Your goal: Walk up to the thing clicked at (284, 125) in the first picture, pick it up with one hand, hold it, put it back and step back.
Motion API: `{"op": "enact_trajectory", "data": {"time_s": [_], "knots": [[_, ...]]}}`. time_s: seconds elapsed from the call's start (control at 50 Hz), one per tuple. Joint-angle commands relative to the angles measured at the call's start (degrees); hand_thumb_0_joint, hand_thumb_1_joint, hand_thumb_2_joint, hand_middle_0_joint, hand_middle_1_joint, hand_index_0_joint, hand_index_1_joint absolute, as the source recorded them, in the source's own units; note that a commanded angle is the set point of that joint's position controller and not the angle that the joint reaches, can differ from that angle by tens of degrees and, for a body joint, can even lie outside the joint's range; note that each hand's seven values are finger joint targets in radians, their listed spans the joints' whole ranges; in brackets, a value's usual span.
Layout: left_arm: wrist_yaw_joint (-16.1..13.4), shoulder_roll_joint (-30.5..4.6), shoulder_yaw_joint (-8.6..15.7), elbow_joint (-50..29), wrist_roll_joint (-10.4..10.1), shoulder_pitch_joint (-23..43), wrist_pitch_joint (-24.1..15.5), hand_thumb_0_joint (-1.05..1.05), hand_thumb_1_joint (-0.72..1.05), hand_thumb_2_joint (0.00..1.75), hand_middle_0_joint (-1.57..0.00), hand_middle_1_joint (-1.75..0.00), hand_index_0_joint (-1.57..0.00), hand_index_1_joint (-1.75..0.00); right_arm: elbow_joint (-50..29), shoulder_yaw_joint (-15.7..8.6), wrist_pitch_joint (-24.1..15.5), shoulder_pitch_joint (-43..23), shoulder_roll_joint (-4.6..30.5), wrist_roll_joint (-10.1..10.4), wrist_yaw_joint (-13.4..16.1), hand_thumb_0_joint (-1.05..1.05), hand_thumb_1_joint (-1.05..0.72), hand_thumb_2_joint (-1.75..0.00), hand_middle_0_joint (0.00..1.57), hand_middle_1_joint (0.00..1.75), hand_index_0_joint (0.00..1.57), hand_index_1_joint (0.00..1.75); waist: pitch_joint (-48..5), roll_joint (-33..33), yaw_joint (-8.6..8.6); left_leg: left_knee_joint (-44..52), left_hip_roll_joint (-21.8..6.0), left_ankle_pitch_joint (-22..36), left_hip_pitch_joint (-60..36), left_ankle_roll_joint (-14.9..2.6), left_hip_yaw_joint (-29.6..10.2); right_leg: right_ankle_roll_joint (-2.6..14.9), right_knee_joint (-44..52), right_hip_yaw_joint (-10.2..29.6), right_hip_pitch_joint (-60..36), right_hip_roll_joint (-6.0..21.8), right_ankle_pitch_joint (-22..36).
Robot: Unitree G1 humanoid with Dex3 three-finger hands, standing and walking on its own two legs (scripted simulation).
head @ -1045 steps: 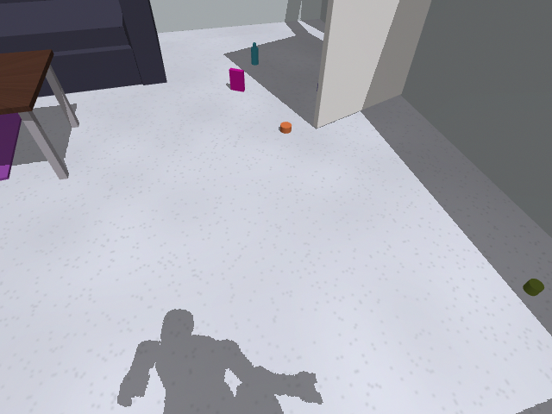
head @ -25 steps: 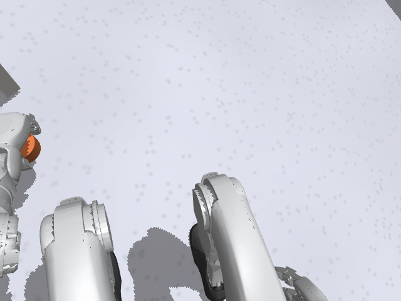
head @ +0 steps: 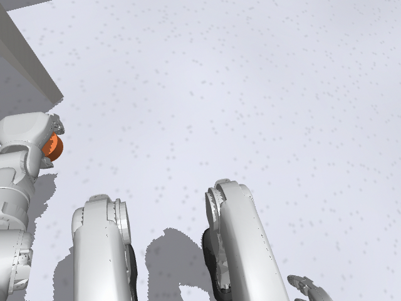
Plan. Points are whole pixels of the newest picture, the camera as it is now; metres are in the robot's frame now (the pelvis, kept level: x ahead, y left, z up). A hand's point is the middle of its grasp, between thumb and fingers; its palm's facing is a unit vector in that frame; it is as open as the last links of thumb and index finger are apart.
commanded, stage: lift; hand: left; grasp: from above
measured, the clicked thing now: (42, 145) +0.45 +0.29 -0.17
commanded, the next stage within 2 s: hold in 1.38 s
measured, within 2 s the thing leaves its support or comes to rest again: neither
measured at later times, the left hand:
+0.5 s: hand out of the picture +0.37 +0.29 +0.03, palm faces -0.41 -0.11 -0.90, open 8.8 cm
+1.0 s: hand out of the picture +0.35 +0.27 +0.22, palm faces -0.44 -0.12 -0.89, open 8.8 cm
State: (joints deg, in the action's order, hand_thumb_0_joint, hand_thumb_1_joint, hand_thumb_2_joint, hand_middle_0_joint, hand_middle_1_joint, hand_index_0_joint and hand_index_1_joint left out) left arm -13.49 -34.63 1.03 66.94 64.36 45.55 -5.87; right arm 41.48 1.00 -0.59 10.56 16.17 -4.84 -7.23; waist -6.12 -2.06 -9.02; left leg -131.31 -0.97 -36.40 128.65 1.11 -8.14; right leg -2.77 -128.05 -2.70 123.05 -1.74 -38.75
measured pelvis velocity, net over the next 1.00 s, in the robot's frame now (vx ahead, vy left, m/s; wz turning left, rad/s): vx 0.04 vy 0.01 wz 0.09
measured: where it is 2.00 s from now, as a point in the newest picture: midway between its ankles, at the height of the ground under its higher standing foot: (175, 287)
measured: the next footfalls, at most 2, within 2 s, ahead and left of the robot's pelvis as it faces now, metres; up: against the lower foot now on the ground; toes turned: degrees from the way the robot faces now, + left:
none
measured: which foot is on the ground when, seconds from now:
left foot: down 0.00-1.00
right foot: down 0.00-1.00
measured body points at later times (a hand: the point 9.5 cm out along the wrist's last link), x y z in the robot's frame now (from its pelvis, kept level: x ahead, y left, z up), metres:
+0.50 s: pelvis +0.00 +0.01 +0.13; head +0.16 +0.05 +0.55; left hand +0.39 +0.29 +0.08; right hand +0.15 -0.25 +0.01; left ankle +0.09 +0.13 -0.33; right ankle +0.10 -0.13 -0.33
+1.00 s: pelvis +0.04 +0.01 +0.30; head +0.12 +0.02 +0.75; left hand +0.37 +0.27 +0.27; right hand +0.17 -0.24 +0.18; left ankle +0.09 +0.13 -0.33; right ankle +0.10 -0.13 -0.33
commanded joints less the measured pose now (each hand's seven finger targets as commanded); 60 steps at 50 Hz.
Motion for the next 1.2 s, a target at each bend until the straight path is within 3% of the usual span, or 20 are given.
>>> {"op": "enact_trajectory", "data": {"time_s": [0.0,0.06,0.14,0.2,0.28,0.36,0.46,0.5,0.52,0.58,0.6,0.66,0.76,0.86,0.98,1.02,1.06,1.1,1.14,1.18], "knots": [[0.0,-15.5,2.7,-16.6,-1.2,16.5,0.1,0.0,0.54,0.57,-0.87,-0.68,-0.91,-0.63,-3.6,-5.4,0.3,9.2,12.4,1.5,1.9,0.0,-0.91,-0.9,0.2,0.3,0.2,0.3,-41.6,-11.1,1.3,17.5,1.1,5.1,-32.8,-2.68,6.3,5.32,18.3,-3.9,-20.9,-1.6,8.4],[1.2,-12.7,0.8,-18.9,-2.5,13.4,0.4,0.0,0.54,0.57,-0.86,-0.69,-0.91,-0.64,-4.5,-5.7,0.5,8.5,12.0,2.3,2.5,0.0,-0.91,-0.9,0.2,0.3,0.2,0.3,-39.9,-10.3,1.37,21.2,1.1,2.9,-34.5,-2.59,5.3,5.32,20.0,-4.1,-20.9,-1.6,6.5],[2.2,-12.6,0.9,-23.0,-4.0,10.3,1.0,0.0,0.52,0.57,-0.84,-0.7,-0.9,-0.64,-5.4,-6.2,0.7,8.0,11.5,3.1,3.5,0.0,-0.91,-0.9,0.2,0.3,0.2,0.3,-39.7,-8.7,2.06,24.4,1.1,2.2,-36.7,-2.79,5.5,5.06,24.1,-3.1,-24.0,-1.5,5.4],[3.0,-10.6,-0.7,-26.5,-5.1,8.6,1.6,0.0,0.52,0.57,-0.84,-0.71,-0.89,-0.65,-5.9,-6.4,0.8,6.9,11.1,3.6,4.2,0.0,-0.91,-0.9,0.2,0.3,0.2,0.3,-39.7,-9.2,2.13,27.2,0.9,2.7,-40.3,-2.62,5.2,4.94,26.0,-3.0,-25.7,-1.3,6.4],[3.2,-11.7,0.4,-30.8,-5.4,6.2,2.9,0.0,0.54,0.56,-0.85,-0.7,-0.9,-0.64,-6.4,-6.6,1.0,5.8,10.9,4.3,5.2,0.0,-0.91,-0.9,0.2,0.3,0.2,0.3,-40.3,-9.9,3.51,32.3,0.7,3.0,-45.9,-2.36,4.3,4.79,28.5,-2.9,-29.4,-1.0,7.4],[3.6,-9.9,-0.5,-33.8,-5.9,2.9,4.5,0.0,0.53,0.58,-0.85,-0.7,-0.9,-0.65,-7.1,-6.8,1.3,4.5,10.0,5.0,6.3,0.0,-0.91,-0.9,0.2,0.3,0.2,0.3,-38.4,-9.0,3.29,37.7,0.5,1.2,-50.3,-2.21,3.9,4.51,33.2,-2.4,-33.3,-1.0,6.2],[4.5,-8.3,-0.7,-37.2,-6.6,-3.1,6.8,0.0,0.53,0.56,-0.86,-0.7,-0.91,-0.65,-7.5,-6.7,1.5,2.9,9.1,5.6,7.5,0.0,-0.91,-0.9,0.2,0.3,0.2,0.3,-37.7,-7.8,4.49,44.1,0.4,4.1,-57.7,-1.97,4.1,4.28,39.3,-1.8,-40.9,-0.8,8.8],[4.9,-6.1,-2.6,-38.7,-6.9,-3.5,7.4,0.0,0.53,0.55,-0.86,-0.69,-0.91,-0.64,-7.6,-6.5,1.5,2.5,8.2,5.9,8.0,0.0,-0.91,-0.9,0.2,0.3,0.2,0.3,-35.3,-7.6,3.46,46.8,0.4,3.4,-59.5,-1.97,4.7,4.12,42.8,-1.4,-43.2,-0.8,8.1],[5.0,-7.4,-1.0,-38.4,-7.2,-5.4,7.7,0.0,0.51,0.52,-0.85,-0.66,-0.9,-0.61,-7.5,-6.5,1.5,2.4,8.5,6.0,8.2,0.0,-0.91,-0.9,0.2,0.3,0.2,0.3,-34.6,-6.7,4.18,48.1,0.3,3.6,-60.6,-1.96,4.4,4.14,43.8,-1.2,-44.8,-0.8,8.2],[5.3,-6.7,-1.6,-40.4,-7.1,-7.4,8.2,0.0,0.52,0.57,-0.88,-0.66,-0.91,-0.62,-7.5,-6.2,1.4,2.1,7.8,6.4,8.8,0.0,-0.91,-0.9,0.2,0.3,0.2,0.3,-34.7,-6.5,4.8,51.9,0.4,5.3,-65.2,-1.87,4.9,4.15,47.7,-0.7,-50.2,-0.8,9.5],[5.5,-5.5,-2.9,-41.3,-7.5,-6.9,8.2,0.0,0.52,0.57,-0.87,-0.67,-0.91,-0.63,-7.7,-6.0,1.3,1.8,7.5,6.5,9.1,0.0,-0.91,-0.9,0.2,0.3,0.2,0.3,-32.6,-6.4,3.86,53.7,0.2,4.0,-66.0,-1.88,4.7,3.99,49.5,-0.6,-51.1,-0.9,8.6],[5.5,-5.2,-2.7,-40.4,-7.9,-9.2,8.2,0.0,0.52,0.55,-0.88,-0.65,-0.92,-0.61,-7.3,-5.7,0.8,1.6,7.1,6.9,9.9,0.0,-0.91,-0.9,0.2,0.3,0.2,0.3,-28.6,-4.6,4.47,58.0,0.3,3.4,-69.3,-1.8,4.8,4.04,54.1,0.1,-55.4,-0.9,7.8],[5.7,-1.8,-5.3,-37.7,-8.3,-10.5,8.4,0.0,0.51,0.58,-0.88,-0.67,-0.91,-0.63,-6.7,-5.4,-0.3,2.2,6.2,7.2,10.7,0.0,-0.91,-0.9,0.2,0.3,0.2,0.3,-24.4,-2.8,3.95,63.5,0.2,7.2,-74.9,-1.73,6.0,4.11,61.5,1.3,-62.6,-0.8,10.4],[5.2,-1.8,-5.5,-35.4,-7.8,-11.0,8.0,0.0,0.52,0.58,-0.88,-0.65,-0.92,-0.62,-6.5,-5.2,-1.3,2.5,5.9,7.4,11.3,0.0,-0.91,-0.9,0.2,0.3,0.2,0.3,-21.3,-2.5,4.97,70.2,0.3,8.1,-80.0,-1.51,5.9,4.05,67.6,1.9,-69.1,-0.9,11.2],[4.1,0.4,-6.8,-32.5,-7.0,-9.7,7.7,0.0,0.55,0.57,-0.9,-0.65,-0.94,-0.62,-5.6,-5.3,-2.0,3.7,5.7,7.2,11.3,0.0,-0.9,-0.9,0.2,0.3,0.2,0.3,-19.3,-2.7,5.17,76.0,0.6,13.3,-87.1,-1.21,6.5,4.0,73.2,2.1,-75.7,-1.0,16.1],[3.7,-0.6,-5.5,-31.8,-7.1,-10.2,7.7,0.0,0.54,0.59,-0.9,-0.65,-0.93,-0.62,-5.3,-5.6,-2.1,4.6,6.1,7.2,11.3,0.0,-0.9,-0.9,0.2,0.3,0.2,0.3,-19.5,-2.6,5.63,77.9,0.5,15.4,-89.4,-1.1,6.4,3.91,74.9,2.2,-78.2,-1.0,17.9],[3.3,0.7,-6.7,-30.4,-6.8,-11.5,8.0,0.0,0.56,0.57,-0.91,-0.65,-0.95,-0.62,-5.2,-5.5,-2.0,4.7,5.8,7.2,11.1,0.0,-0.9,-0.9,0.2,0.3,0.2,0.3,-18.5,-1.4,5.49,79.1,0.8,18.7,-91.2,-1.26,7.3,3.82,77.1,2.4,-81.2,-0.9,21.0],[2.8,0.1,-5.6,-30.8,-6.9,-11.0,8.4,0.0,0.58,0.61,-0.93,-0.67,-0.96,-0.64,-5.0,-5.8,-1.9,5.0,6.1,7.1,11.0,0.0,-0.9,-0.9,0.2,0.3,0.2,0.3,-19.8,-1.4,5.92,80.4,0.7,21.9,-93.9,-1.15,7.3,3.63,78.2,2.3,-83.9,-0.8,23.9],[2.8,1.4,-7.1,-30.8,-7.1,-10.1,8.6,0.0,0.59,0.63,-0.94,-0.66,-0.97,-0.63,-5.0,-5.9,-1.7,5.2,6.1,7.1,10.8,0.0,-0.9,-0.9,0.2,0.3,0.2,0.3,-18.8,-0.6,5.33,81.7,1.0,23.6,-95.9,-1.36,7.8,3.35,80.4,2.6,-85.8,-0.6,26.2],[2.8,0.1,-5.9,-30.1,-7.0,-10.2,8.5,0.0,0.56,0.63,-0.92,-0.67,-0.95,-0.64,-4.6,-6.0,-1.7,5.6,6.1,7.0,10.7,0.0,-0.9,-0.9,0.2,0.3,0.2,0.3,-18.1,-0.7,5.7,83.2,1.0,24.1,-96.8,-1.29,7.8,3.3,81.7,2.7,-87.4,-0.5,26.3]]}}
